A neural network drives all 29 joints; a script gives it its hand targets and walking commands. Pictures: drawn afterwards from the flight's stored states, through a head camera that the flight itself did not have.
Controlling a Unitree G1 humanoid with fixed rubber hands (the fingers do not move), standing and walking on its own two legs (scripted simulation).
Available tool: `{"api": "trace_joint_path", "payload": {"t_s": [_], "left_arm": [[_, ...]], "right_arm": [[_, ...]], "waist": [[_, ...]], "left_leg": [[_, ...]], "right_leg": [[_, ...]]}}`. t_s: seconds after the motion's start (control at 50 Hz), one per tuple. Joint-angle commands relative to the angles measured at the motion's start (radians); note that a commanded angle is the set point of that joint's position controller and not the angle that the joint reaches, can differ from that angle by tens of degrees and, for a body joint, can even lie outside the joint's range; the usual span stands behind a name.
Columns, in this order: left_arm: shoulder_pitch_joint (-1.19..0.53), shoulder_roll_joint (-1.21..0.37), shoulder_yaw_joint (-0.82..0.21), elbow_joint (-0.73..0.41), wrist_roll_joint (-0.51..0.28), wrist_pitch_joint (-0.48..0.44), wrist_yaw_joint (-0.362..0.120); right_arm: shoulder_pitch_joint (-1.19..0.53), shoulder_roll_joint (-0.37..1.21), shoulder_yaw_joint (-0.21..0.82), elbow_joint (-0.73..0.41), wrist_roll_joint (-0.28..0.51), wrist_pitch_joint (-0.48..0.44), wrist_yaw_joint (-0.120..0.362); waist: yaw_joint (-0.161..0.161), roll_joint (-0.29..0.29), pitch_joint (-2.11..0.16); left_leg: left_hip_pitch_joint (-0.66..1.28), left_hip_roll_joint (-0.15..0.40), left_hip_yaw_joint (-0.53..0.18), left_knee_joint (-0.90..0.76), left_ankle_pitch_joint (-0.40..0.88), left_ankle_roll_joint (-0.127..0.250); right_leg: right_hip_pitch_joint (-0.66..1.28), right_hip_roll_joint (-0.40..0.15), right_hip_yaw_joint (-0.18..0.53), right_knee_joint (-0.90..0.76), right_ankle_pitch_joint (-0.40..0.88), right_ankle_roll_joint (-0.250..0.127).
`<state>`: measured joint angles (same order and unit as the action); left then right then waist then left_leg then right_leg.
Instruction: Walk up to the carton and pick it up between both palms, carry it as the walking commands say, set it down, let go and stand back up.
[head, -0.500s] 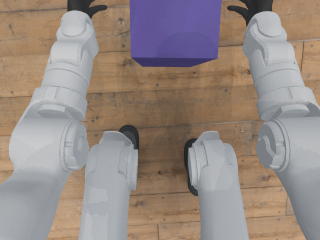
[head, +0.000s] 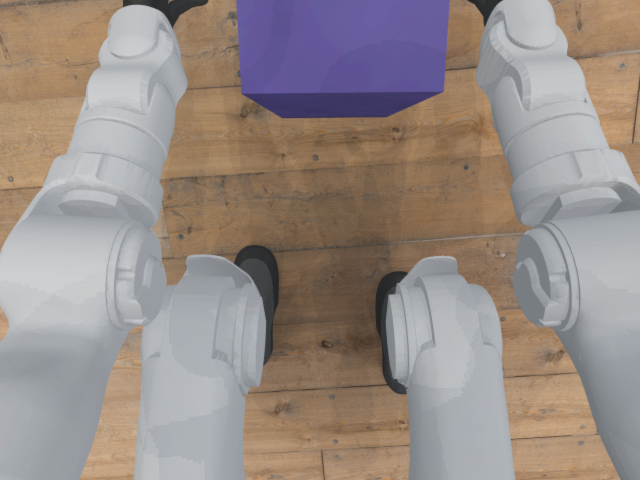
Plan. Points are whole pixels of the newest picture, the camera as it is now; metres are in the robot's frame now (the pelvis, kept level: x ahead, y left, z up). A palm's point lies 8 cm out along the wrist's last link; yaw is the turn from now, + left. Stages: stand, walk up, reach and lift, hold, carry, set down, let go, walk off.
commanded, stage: reach and lift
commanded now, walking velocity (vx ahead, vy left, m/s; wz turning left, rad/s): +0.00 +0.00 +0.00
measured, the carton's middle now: (337, 17) +0.55 +0.01 -0.24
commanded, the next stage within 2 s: none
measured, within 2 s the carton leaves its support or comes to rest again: leaves its support in 0.74 s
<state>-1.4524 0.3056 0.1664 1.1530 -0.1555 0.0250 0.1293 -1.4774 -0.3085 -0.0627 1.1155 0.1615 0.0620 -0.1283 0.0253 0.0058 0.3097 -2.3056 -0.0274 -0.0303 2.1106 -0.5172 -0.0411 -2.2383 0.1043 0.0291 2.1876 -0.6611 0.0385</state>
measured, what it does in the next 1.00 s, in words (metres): stands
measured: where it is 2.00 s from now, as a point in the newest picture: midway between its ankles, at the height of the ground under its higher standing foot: (326, 338)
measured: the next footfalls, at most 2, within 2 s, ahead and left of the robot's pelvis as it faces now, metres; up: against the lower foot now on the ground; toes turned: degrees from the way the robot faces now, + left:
none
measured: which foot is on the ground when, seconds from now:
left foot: down 0.00-1.00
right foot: down 0.00-1.00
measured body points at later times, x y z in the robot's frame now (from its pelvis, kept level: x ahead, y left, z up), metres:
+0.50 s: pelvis +0.00 +0.00 +0.00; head +0.38 +0.00 +0.23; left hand +0.55 +0.14 -0.19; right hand +0.57 -0.12 -0.19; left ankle +0.12 +0.13 -0.35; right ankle +0.09 -0.12 -0.35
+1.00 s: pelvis +0.01 +0.00 +0.00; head +0.38 -0.01 +0.25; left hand +0.56 +0.14 -0.18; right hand +0.55 -0.11 -0.19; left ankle +0.12 +0.13 -0.35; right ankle +0.09 -0.12 -0.35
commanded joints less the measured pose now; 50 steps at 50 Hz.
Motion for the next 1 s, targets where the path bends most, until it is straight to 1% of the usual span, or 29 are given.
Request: {"api": "trace_joint_path", "payload": {"t_s": [0.0,0.06,0.12,0.14,0.16,0.2,0.26,0.28,0.32,0.38,0.44,0.46,0.48,0.5,0.52,0.54,0.56,0.62,0.7,0.72,0.74,0.76,0.78,0.8,0.84,0.92,0.94,0.96,0.98], "left_arm": [[-0.301,0.063,-0.004,-0.12,-0.008,-0.013,0.005],[-0.28,0.044,-0.014,-0.072,0.002,-0.005,0.005],[-0.302,0.049,0.005,-0.077,0.018,-0.004,0.01],[-0.33,0.046,0.012,-0.105,0.018,-0.004,0.011],[-0.335,0.057,0.006,-0.099,0.025,-0.002,0.012],[-0.35,0.032,0.013,-0.1,0.021,-0.005,0.016],[-0.328,0.005,0.038,-0.075,0.065,-0.003,0.014],[-0.327,-0.001,0.041,-0.062,0.076,-0.001,0.013],[-0.375,-0.058,0.036,-0.127,0.084,-0.006,0.01],[-0.353,-0.127,0.053,-0.117,0.125,-0.003,0.001],[-0.407,-0.334,0.038,-0.149,0.163,0.012,-0.041],[-0.43,-0.435,0.03,-0.153,0.183,0.018,-0.071],[-0.484,-0.59,0.005,-0.174,0.187,0.03,-0.105],[-0.508,-0.685,-0.009,-0.191,0.193,0.049,-0.138],[-0.544,-0.783,-0.016,-0.183,0.195,0.065,-0.17],[-0.552,-0.863,-0.028,-0.213,0.192,0.081,-0.2],[-0.537,-0.896,-0.04,-0.199,0.197,0.094,-0.222],[-0.503,-0.992,-0.04,-0.227,0.19,0.123,-0.262],[-0.459,-1.048,-0.062,-0.24,0.188,0.143,-0.289],[-0.457,-1.046,-0.045,-0.227,0.182,0.146,-0.289],[-0.43,-1.056,-0.047,-0.219,0.19,0.152,-0.291],[-0.418,-1.065,-0.052,-0.226,0.192,0.155,-0.294],[-0.409,-1.063,-0.037,-0.223,0.199,0.156,-0.295],[-0.416,-1.044,-0.032,-0.21,0.203,0.158,-0.293],[-0.389,-1.066,-0.027,-0.23,0.212,0.158,-0.291],[-0.371,-1.064,-0.037,-0.216,0.23,0.158,-0.29],[-0.364,-1.06,-0.036,-0.214,0.22,0.159,-0.287],[-0.366,-1.084,-0.045,-0.219,0.218,0.16,-0.288],[-0.366,-1.085,-0.055,-0.222,0.208,0.162,-0.283]], "right_arm": [[-0.269,-0.069,-0.022,-0.083,-0.016,-0.02,-0.002],[-0.288,-0.041,0.0,-0.066,-0.005,-0.016,0.002],[-0.314,-0.039,-0.025,-0.064,-0.022,-0.011,0.001],[-0.329,-0.026,-0.005,-0.077,-0.015,-0.013,0.003],[-0.357,-0.051,-0.025,-0.097,-0.024,-0.013,-0.002],[-0.351,-0.018,-0.013,-0.084,-0.033,-0.013,-0.003],[-0.345,0.007,-0.028,-0.088,-0.055,-0.013,0.0],[-0.353,0.0,-0.037,-0.087,-0.062,-0.011,-0.001],[-0.345,0.062,-0.028,-0.087,-0.081,-0.009,0.008],[-0.361,0.167,-0.028,-0.096,-0.096,0.004,0.029],[-0.4,0.419,0.021,-0.111,-0.11,0.021,0.085],[-0.435,0.542,0.02,-0.111,-0.125,0.03,0.111],[-0.46,0.679,0.039,-0.115,-0.138,0.04,0.146],[-0.488,0.761,0.045,-0.137,-0.142,0.05,0.175],[-0.511,0.847,0.051,-0.132,-0.167,0.06,0.199],[-0.498,0.903,0.052,-0.137,-0.183,0.074,0.216],[-0.488,0.942,0.034,-0.136,-0.192,0.081,0.231],[-0.458,1.024,0.033,-0.156,-0.216,0.098,0.258],[-0.412,1.071,0.043,-0.182,-0.241,0.109,0.264],[-0.388,1.071,0.034,-0.139,-0.255,0.119,0.266],[-0.382,1.064,0.023,-0.162,-0.267,0.12,0.265],[-0.399,1.079,0.035,-0.165,-0.272,0.122,0.266],[-0.397,1.075,0.035,-0.185,-0.269,0.122,0.263],[-0.384,1.075,0.03,-0.168,-0.277,0.122,0.26],[-0.384,1.085,0.048,-0.178,-0.27,0.125,0.26],[-0.367,1.102,0.054,-0.186,-0.268,0.118,0.255],[-0.387,1.099,0.065,-0.201,-0.255,0.12,0.258],[-0.384,1.105,0.079,-0.206,-0.248,0.118,0.257],[-0.365,1.096,0.069,-0.189,-0.254,0.122,0.255]], "waist": [[-0.012,-0.041,-1.148],[0.015,-0.027,-1.166],[0.016,-0.026,-1.114],[0.022,-0.052,-1.138],[0.02,-0.032,-1.132],[0.016,-0.071,-1.142],[0.037,-0.046,-1.131],[0.027,-0.04,-1.125],[0.011,-0.059,-1.127],[0.049,-0.041,-1.109],[0.066,-0.06,-1.107],[0.09,-0.065,-1.076],[0.072,-0.063,-1.076],[0.084,-0.05,-1.062],[0.052,-0.073,-1.047],[0.042,-0.076,-1.031],[0.041,-0.048,-1.028],[0.03,-0.069,-0.986],[0.007,-0.079,-0.983],[0.008,-0.092,-0.961],[-0.013,-0.074,-0.954],[0.016,-0.083,-0.955],[-0.001,-0.095,-0.94],[0.019,-0.091,-0.952],[0.016,-0.098,-0.953],[0.051,-0.09,-0.958],[0.036,-0.087,-0.966],[0.046,-0.101,-0.989],[0.035,-0.073,-0.992]], "left_leg": [[0.731,-0.021,0.056,-0.084,0.361,0.0],[0.774,-0.027,0.065,-0.081,0.34,0.0],[0.718,-0.026,0.066,-0.103,0.306,0.002],[0.732,-0.031,0.071,-0.098,0.301,0.002],[0.724,-0.03,0.06,-0.095,0.308,0.0],[0.732,-0.035,0.063,-0.099,0.313,0.003],[0.742,-0.046,0.075,-0.103,0.314,-0.001],[0.74,-0.041,0.072,-0.099,0.312,-0.004],[0.74,-0.052,0.067,-0.097,0.335,-0.004],[0.76,-0.058,0.064,-0.101,0.321,0.001],[0.758,-0.079,0.084,-0.087,0.328,0.001],[0.743,-0.079,0.084,-0.081,0.322,0.01],[0.757,-0.087,0.082,-0.073,0.33,0.012],[0.734,-0.089,0.09,-0.06,0.323,0.007],[0.704,-0.094,0.097,-0.051,0.317,0.008],[0.672,-0.102,0.105,-0.044,0.323,0.008],[0.672,-0.101,0.102,-0.038,0.33,0.009],[0.595,-0.107,0.114,-0.03,0.327,0.006],[0.571,-0.115,0.102,-0.029,0.357,0.007],[0.537,-0.115,0.101,-0.037,0.324,0.007],[0.542,-0.117,0.1,-0.034,0.314,0.012],[0.528,-0.123,0.105,-0.034,0.32,0.009],[0.496,-0.122,0.099,-0.034,0.307,0.013],[0.494,-0.118,0.106,-0.034,0.291,0.01],[0.495,-0.12,0.107,-0.038,0.312,0.015],[0.505,-0.119,0.103,-0.041,0.326,0.014],[0.5,-0.117,0.103,-0.044,0.319,0.015],[0.524,-0.116,0.098,-0.046,0.345,0.016],[0.54,-0.116,0.1,-0.047,0.343,0.012]], "right_leg": [[0.437,-0.024,-0.049,-0.214,0.358,0.017],[0.463,-0.026,-0.049,-0.222,0.33,0.015],[0.444,-0.02,-0.055,-0.222,0.305,0.02],[0.473,-0.022,-0.049,-0.232,0.298,0.017],[0.459,-0.017,-0.053,-0.223,0.308,0.016],[0.485,-0.016,-0.049,-0.228,0.31,0.017],[0.494,-0.005,-0.06,-0.222,0.319,0.02],[0.482,-0.005,-0.054,-0.232,0.31,0.021],[0.484,0.005,-0.052,-0.227,0.336,0.013],[0.447,0.015,-0.058,-0.214,0.316,0.018],[0.487,0.034,-0.051,-0.201,0.346,0.021],[0.461,0.04,-0.046,-0.205,0.328,0.025],[0.458,0.052,-0.048,-0.201,0.332,0.026],[0.46,0.053,-0.047,-0.188,0.329,0.018],[0.442,0.058,-0.056,-0.193,0.323,0.018],[0.441,0.06,-0.051,-0.189,0.343,0.013],[0.432,0.06,-0.053,-0.177,0.343,0.011],[0.388,0.065,-0.059,-0.182,0.352,0.001],[0.419,0.067,-0.062,-0.176,0.403,-0.007],[0.413,0.065,-0.062,-0.172,0.375,-0.012],[0.395,0.071,-0.064,-0.178,0.36,-0.015],[0.405,0.061,-0.051,-0.18,0.369,-0.016],[0.401,0.069,-0.056,-0.186,0.368,-0.014],[0.412,0.067,-0.054,-0.18,0.366,-0.015],[0.409,0.07,-0.042,-0.189,0.386,-0.016],[0.409,0.076,-0.053,-0.183,0.406,-0.018],[0.399,0.077,-0.046,-0.179,0.393,-0.016],[0.412,0.076,-0.047,-0.178,0.421,-0.016],[0.403,0.079,-0.041,-0.174,0.41,-0.021]]}}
